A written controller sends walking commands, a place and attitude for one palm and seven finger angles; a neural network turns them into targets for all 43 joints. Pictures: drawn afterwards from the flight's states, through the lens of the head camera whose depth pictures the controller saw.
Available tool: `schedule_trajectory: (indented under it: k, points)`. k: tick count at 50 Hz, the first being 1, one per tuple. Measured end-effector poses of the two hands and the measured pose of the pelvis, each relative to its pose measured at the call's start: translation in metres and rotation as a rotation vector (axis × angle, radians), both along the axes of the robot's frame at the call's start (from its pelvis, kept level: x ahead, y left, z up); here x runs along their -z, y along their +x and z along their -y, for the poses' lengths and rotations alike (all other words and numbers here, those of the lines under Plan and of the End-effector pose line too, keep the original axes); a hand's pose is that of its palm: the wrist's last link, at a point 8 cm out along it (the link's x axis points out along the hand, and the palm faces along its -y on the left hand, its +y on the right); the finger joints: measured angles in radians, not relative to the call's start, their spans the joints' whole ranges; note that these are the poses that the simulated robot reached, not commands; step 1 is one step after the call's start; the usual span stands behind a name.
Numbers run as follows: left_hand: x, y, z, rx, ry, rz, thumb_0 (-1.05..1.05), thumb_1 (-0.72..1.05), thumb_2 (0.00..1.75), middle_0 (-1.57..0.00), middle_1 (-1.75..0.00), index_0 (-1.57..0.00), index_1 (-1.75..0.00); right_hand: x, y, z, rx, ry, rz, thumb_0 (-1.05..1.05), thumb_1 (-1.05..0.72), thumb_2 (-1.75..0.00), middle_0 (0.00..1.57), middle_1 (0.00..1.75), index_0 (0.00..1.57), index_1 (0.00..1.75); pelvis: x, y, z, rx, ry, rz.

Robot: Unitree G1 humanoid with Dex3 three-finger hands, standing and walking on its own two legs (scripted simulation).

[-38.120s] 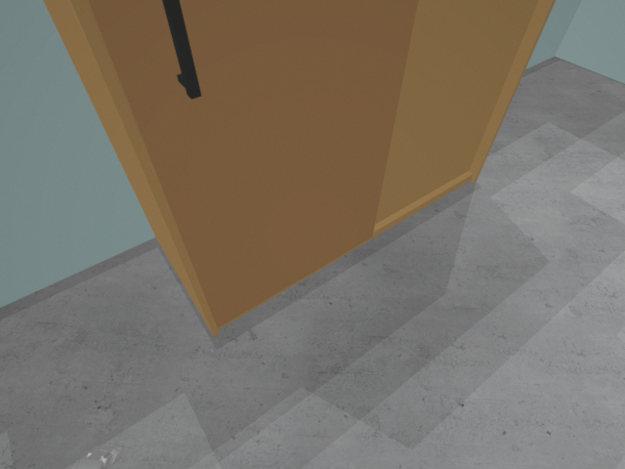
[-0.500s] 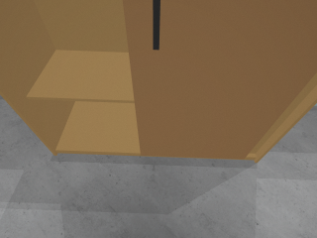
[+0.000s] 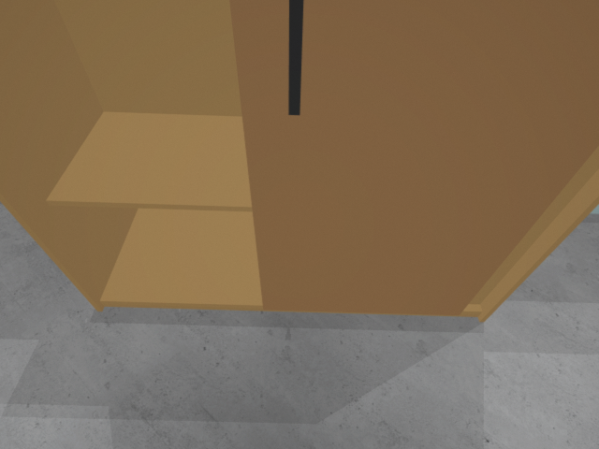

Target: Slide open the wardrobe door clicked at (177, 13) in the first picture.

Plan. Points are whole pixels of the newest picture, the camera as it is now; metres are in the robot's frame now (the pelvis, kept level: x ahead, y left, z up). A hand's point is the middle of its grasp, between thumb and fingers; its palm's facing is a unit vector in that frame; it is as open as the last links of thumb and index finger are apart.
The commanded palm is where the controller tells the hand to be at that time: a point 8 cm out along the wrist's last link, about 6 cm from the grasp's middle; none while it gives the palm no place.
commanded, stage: look to check the result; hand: left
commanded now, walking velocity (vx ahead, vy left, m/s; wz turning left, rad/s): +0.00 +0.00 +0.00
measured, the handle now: (295, 46) +0.63 +0.05 +0.23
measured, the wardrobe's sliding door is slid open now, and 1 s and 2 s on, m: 0.59 0.59 0.59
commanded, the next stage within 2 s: stand and wait in 0.50 s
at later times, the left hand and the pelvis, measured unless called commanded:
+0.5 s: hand out of the picture +0.02 +0.17 -0.18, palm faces +0.00 -0.98 -0.18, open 7.4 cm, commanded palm none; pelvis +0.02 -0.01 +0.00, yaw +0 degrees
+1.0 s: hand out of the picture +0.03 +0.16 -0.18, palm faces +0.01 -0.98 -0.19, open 7.4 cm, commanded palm none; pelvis +0.02 -0.01 +0.00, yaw +0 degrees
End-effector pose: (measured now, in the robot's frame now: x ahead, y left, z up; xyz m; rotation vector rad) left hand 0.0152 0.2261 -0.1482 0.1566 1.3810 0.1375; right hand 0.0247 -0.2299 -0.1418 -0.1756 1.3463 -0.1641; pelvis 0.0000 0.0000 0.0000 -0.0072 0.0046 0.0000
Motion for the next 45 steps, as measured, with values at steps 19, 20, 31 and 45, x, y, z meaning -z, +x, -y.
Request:
schedule_trajectory:
  k: [19, 20, 31, 45]
  points:
    - [0.0, 0.003, 0.006, -0.005, -0.002, -0.046, 0.0, 0.9, 0.9, -0.2, -0.3, -0.2, -0.3, 0.001, 0.002, 0.001, 0.009, 0.006, -0.051, 0.01, -0.92, -0.9, 0.2, 0.3, 0.2, 0.3, -0.001, 0.016, 0.004, 0.004, 0.004, 0.002]
    - [0.0, 0.003, 0.007, -0.005, -0.004, -0.046, 0.0, 0.9, 0.9, -0.2, -0.3, -0.2, -0.3, 0.001, 0.002, 0.001, 0.01, 0.006, -0.051, 0.01, -0.92, -0.9, 0.2, 0.3, 0.2, 0.3, -0.001, 0.017, 0.004, 0.004, 0.004, 0.003]
    - [0.001, 0.01, 0.014, -0.004, -0.013, -0.037, 0.0, 0.9, 0.89, -0.2, -0.3, -0.2, -0.3, 0.0, 0.007, 0.004, 0.016, 0.003, -0.044, 0.01, -0.92, -0.9, 0.2, 0.3, 0.2, 0.3, -0.002, 0.022, 0.007, 0.008, 0.006, 0.006]
    - [0.0, 0.01, 0.014, -0.007, -0.007, -0.038, 0.0, 0.9, 0.9, -0.2, -0.3, -0.2, -0.3, 0.0, 0.007, 0.006, 0.014, 0.004, -0.046, 0.01, -0.92, -0.9, 0.2, 0.3, 0.2, 0.3, -0.002, 0.024, 0.01, 0.006, 0.007, 0.008]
